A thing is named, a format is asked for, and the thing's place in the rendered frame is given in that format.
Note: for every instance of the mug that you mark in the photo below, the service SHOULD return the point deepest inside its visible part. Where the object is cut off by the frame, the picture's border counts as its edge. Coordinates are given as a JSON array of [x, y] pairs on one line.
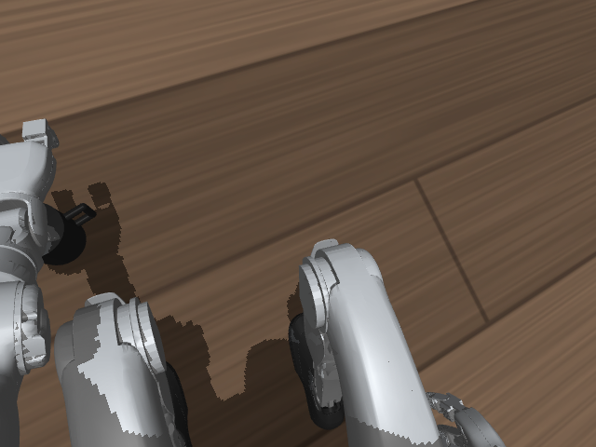
[[72, 235]]

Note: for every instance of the left robot foot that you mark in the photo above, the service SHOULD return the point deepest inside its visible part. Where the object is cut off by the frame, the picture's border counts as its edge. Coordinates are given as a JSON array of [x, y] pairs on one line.
[[179, 406]]

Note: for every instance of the right robot hand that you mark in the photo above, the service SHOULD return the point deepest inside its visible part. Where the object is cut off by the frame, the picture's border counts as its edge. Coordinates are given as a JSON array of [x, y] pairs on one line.
[[472, 430]]

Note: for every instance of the left robot arm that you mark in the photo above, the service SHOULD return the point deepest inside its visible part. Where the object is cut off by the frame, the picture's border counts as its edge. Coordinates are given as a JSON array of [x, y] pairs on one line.
[[25, 337]]

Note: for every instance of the left robot hand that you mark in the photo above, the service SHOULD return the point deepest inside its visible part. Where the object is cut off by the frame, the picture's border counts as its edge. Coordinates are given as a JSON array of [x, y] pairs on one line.
[[29, 167]]

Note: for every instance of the right robot foot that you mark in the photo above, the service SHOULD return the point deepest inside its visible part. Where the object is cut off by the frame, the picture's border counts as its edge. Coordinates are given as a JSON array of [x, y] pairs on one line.
[[323, 417]]

